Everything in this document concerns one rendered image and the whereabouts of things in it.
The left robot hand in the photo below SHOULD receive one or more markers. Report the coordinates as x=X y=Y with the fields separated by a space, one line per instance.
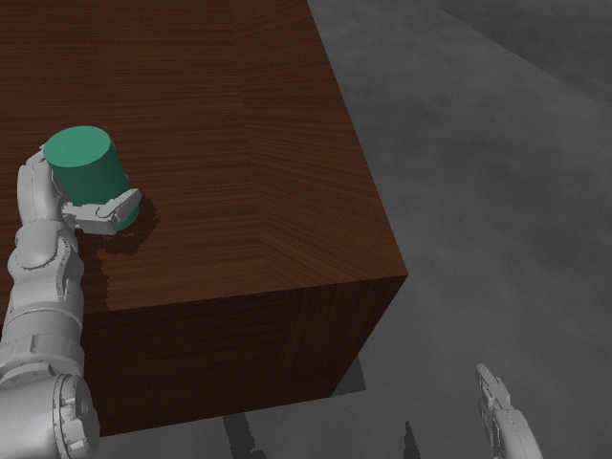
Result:
x=41 y=196

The left robot arm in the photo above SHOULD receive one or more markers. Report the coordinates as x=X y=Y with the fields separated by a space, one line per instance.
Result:
x=46 y=408

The right robot hand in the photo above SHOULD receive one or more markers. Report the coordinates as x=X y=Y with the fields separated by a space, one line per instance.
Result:
x=506 y=428

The can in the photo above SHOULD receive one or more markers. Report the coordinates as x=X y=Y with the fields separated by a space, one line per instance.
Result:
x=86 y=163

